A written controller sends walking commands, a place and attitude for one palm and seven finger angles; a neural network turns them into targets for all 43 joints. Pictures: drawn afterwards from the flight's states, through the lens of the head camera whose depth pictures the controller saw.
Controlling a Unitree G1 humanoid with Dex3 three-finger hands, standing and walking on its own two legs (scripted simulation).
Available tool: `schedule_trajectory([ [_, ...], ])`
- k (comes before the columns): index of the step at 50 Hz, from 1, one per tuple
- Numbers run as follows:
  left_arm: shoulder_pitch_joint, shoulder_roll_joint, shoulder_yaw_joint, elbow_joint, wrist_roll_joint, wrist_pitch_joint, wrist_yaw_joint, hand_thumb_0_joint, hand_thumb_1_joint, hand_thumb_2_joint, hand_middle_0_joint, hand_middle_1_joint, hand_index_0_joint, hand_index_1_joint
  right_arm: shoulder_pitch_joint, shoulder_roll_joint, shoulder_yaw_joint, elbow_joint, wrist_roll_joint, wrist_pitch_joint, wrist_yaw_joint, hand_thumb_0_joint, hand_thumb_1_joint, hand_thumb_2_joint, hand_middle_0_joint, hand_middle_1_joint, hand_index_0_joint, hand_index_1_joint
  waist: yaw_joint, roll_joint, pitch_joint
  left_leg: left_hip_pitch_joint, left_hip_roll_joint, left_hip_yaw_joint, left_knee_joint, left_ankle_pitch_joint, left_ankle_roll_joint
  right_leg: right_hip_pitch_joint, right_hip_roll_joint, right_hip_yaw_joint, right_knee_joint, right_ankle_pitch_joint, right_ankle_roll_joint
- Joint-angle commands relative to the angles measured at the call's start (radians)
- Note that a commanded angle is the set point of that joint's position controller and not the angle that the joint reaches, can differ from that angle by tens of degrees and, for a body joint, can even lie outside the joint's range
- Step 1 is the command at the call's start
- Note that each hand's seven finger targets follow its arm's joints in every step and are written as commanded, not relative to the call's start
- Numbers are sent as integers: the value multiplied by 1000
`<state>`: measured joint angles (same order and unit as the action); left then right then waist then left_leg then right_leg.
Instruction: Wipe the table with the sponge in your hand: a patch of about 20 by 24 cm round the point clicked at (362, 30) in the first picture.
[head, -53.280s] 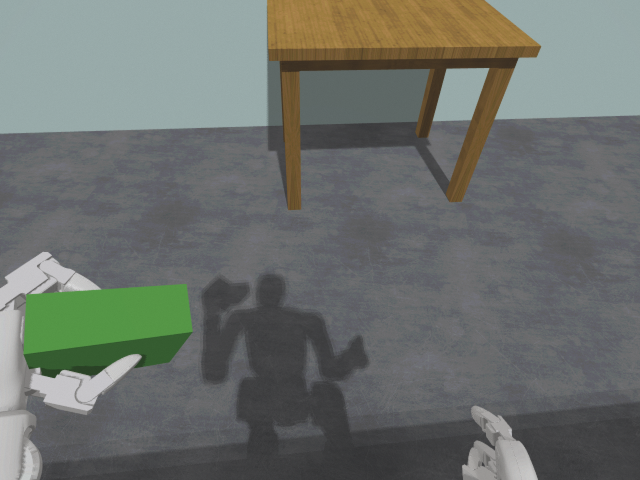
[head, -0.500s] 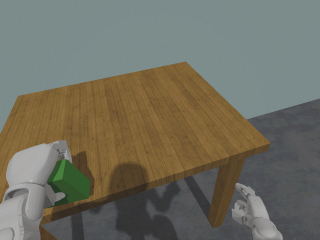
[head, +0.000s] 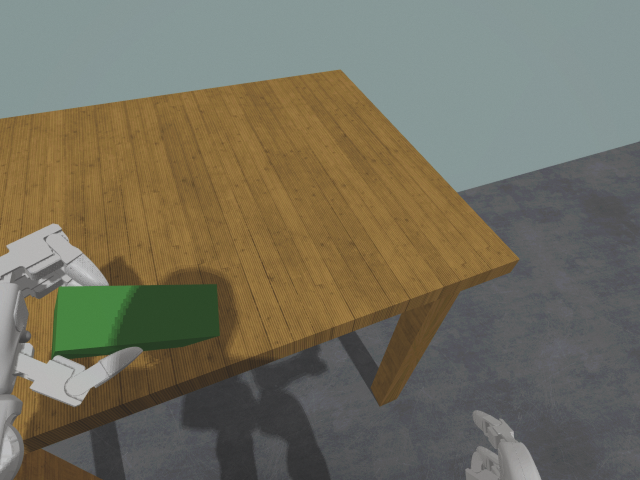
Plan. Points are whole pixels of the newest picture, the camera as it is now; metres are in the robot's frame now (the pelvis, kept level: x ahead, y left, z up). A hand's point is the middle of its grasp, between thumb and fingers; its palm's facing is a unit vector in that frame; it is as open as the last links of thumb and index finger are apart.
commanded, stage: step back with the hand held close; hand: left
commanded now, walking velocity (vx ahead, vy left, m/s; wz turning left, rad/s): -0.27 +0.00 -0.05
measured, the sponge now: (156, 321) +0.23 +0.19 +0.14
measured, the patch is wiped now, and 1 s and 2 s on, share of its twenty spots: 1.00 1.00 1.00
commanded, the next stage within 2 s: stop stepping back and stand still in 1.06 s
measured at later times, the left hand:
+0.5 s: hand out of the picture +0.15 +0.26 +0.18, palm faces +0.37 -0.83 -0.41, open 9.1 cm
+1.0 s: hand out of the picture +0.07 +0.28 +0.18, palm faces +0.33 -0.84 -0.43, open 9.1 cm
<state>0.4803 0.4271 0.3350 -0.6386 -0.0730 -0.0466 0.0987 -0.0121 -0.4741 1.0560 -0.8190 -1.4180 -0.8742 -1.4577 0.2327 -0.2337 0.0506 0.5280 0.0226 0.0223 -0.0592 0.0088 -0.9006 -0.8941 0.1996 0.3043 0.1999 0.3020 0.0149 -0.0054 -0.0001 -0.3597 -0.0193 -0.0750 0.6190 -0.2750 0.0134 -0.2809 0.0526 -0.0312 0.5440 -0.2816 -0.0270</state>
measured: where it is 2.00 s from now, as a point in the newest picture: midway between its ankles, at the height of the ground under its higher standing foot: outside the picture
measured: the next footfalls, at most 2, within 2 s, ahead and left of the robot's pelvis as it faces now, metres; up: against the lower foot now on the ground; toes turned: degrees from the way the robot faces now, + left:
right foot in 0.64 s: -0.04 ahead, -0.11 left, +0.00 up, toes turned +2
left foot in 0.86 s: -0.04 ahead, +0.13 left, +0.00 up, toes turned +0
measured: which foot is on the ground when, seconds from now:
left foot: down 0.00-0.72, up 0.74-0.84, down 0.86-1.00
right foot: down 0.00-0.46, up 0.48-0.62, down 0.64-0.88, up 0.90-1.00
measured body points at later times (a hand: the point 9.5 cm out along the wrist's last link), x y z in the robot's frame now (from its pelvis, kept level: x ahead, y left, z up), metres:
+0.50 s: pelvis -0.05 +0.02 -0.01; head -0.05 +0.05 +0.44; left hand +0.12 +0.30 +0.21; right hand +0.13 -0.22 -0.06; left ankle +0.03 +0.11 -0.73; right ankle -0.01 -0.10 -0.72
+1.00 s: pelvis -0.15 +0.04 +0.00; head -0.12 +0.07 +0.44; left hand +0.05 +0.32 +0.21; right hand +0.01 -0.20 -0.07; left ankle -0.08 +0.13 -0.73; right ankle -0.13 -0.10 -0.69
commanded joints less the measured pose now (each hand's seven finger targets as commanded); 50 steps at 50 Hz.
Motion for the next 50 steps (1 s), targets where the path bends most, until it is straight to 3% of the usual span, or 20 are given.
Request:
schedule_trajectory([
  [1,1,180,185,-206,-7,-104,34,0,100,1300,-1200,-1600,-1200,-1600,-116,-129,-66,-146,-7,-71,-9,0,-900,-900,200,300,200,300,13,168,-230,123,166,-185,-132,481,54,21,-76,44,2,122,12],
  [8,-6,129,136,-96,-12,-112,24,0,100,1300,-1200,-1600,-1200,-1600,-108,-136,-82,-128,6,-86,-15,0,-900,-900,200,300,200,300,4,38,-203,89,170,-158,-141,383,48,27,-87,68,-62,164,20],
  [15,-52,173,139,-172,-7,-150,45,0,100,1300,-1200,-1600,-1200,-1600,-111,-114,-78,-122,4,-92,-14,0,-900,-900,200,300,200,300,-24,-56,-154,-31,80,-66,48,-68,17,-77,-267,230,-150,218,-62],
  [17,-63,178,144,-205,-6,-164,52,0,100,1300,-1200,-1600,-1200,-1600,-103,-106,-76,-110,1,-90,-13,0,-900,-900,200,300,200,300,-33,-11,-149,-19,80,-64,74,-97,9,-122,-286,225,-148,156,-78],
  [19,-53,200,176,-229,-1,-174,59,0,100,1300,-1200,-1600,-1200,-1600,-112,-116,-77,-126,-2,-93,-15,0,-900,-900,200,300,200,300,-28,45,-132,-39,104,-99,9,-129,21,-153,-239,182,-107,75,-57],
  [21,-36,220,215,-238,5,-178,61,0,100,1300,-1200,-1600,-1200,-1600,-123,-140,-87,-150,-4,-99,-19,0,-900,-900,200,300,200,300,-18,188,-125,-98,146,-170,-149,-199,47,-122,-139,99,-8,9,-16],
  [23,-48,166,200,-223,24,-186,54,0,100,1300,-1200,-1600,-1200,-1600,-110,-146,-92,-159,-7,-116,-17,0,-900,-900,200,300,200,300,-15,331,-141,-247,228,-284,-349,-435,93,20,-5,29,196,-85,36],
  [24,-65,162,204,-197,34,-182,51,0,100,1300,-1200,-1600,-1200,-1600,-96,-144,-93,-153,-15,-124,-16,0,-900,-900,200,300,200,300,-15,331,-133,-300,252,-311,-395,-468,111,53,15,34,302,-105,48],
  [28,-122,109,140,-114,20,-168,36,0,100,1300,-1200,-1600,-1200,-1600,-77,-121,-85,-130,-12,-152,-11,0,-900,-900,200,300,200,300,-6,143,-129,-71,253,-247,-287,-150,102,-87,-8,65,165,-156,45],
  [31,-146,88,90,-93,18,-165,23,0,100,1300,-1200,-1600,-1200,-1600,-91,-122,-69,-113,-9,-156,-11,0,-900,-900,200,300,200,300,-6,127,-132,10,205,-171,-184,1,69,-43,-35,86,-81,33,25],
  [33,-212,90,59,-109,21,-177,17,0,100,1300,-1200,-1600,-1200,-1600,-112,-113,-62,-103,-5,-149,-8,0,-900,-900,200,300,200,300,-10,46,-128,0,150,-101,-54,34,37,-41,-122,162,-148,275,-17],
  [36,-203,166,98,-180,10,-190,30,0,100,1300,-1200,-1600,-1200,-1600,-105,-110,-91,-101,10,-135,-10,0,-900,-900,200,300,200,300,-21,-158,-185,62,56,9,209,-71,-21,-136,-287,261,-179,313,-93],
  [39,-114,181,140,-246,5,-198,34,0,100,1300,-1200,-1600,-1200,-1600,-138,-67,-71,-129,1,-109,-2,0,-900,-900,200,300,200,300,-23,-95,-154,-24,52,14,343,-112,-28,-136,-377,273,-162,484,-139],
  [41,-81,226,203,-253,3,-192,37,0,100,1300,-1200,-1600,-1200,-1600,-148,-63,-60,-128,-3,-88,-5,0,-900,-900,200,300,200,300,-28,11,-117,-57,87,-7,80,-33,-21,-82,-333,202,-44,545,-85],
  [42,-54,196,192,-245,-2,-190,38,0,100,1300,-1200,-1600,-1200,-1600,-142,-78,-68,-132,-2,-80,-9,0,-900,-900,200,300,200,300,-30,83,-114,-51,132,-64,-94,125,5,-86,-247,152,50,455,-36],
  [44,-46,176,202,-249,0,-194,45,0,100,1300,-1200,-1600,-1200,-1600,-119,-102,-93,-135,-16,-96,-2,0,-900,-900,200,300,200,300,-20,330,-187,71,326,-270,-231,500,92,-197,-36,62,295,-115,39],
  [45,-46,175,211,-225,-4,-201,44,0,100,1300,-1200,-1600,-1200,-1600,-90,-100,-103,-107,-16,-112,5,0,-900,-900,200,300,200,300,-17,291,-213,130,360,-234,-239,530,116,-233,-18,96,398,-241,36],
  [46,3,170,212,-179,-7,-197,45,0,100,1300,-1200,-1600,-1200,-1600,-77,-88,-102,-103,-27,-129,6,0,-900,-900,200,300,200,300,-14,284,-259,214,364,-269,-208,623,132,-310,-15,101,457,-302,42],
  [48,-34,152,203,-231,-14,-187,40,0,100,1300,-1200,-1600,-1200,-1600,-49,-96,-107,-76,-26,-151,18,0,-900,-900,200,300,200,300,-14,195,-298,294,337,-197,-179,759,122,-298,-19,113,429,-257,59],
  [50,-48,111,153,-241,-4,-174,40,0,100,1300,-1200,-1600,-1200,-1600,-55,-104,-112,-78,-7,-165,26,0,-900,-900,200,300,200,300,-8,194,-287,277,315,-112,-182,681,93,-234,-39,100,336,-165,61],
])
